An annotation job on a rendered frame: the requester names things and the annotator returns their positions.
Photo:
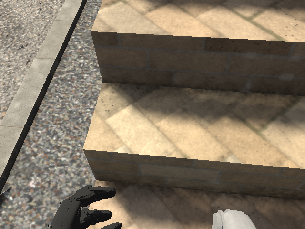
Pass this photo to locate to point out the robot left hand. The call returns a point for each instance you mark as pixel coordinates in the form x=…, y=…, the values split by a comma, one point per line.
x=70, y=216

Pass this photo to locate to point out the right robot thigh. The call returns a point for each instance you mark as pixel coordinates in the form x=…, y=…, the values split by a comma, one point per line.
x=232, y=219

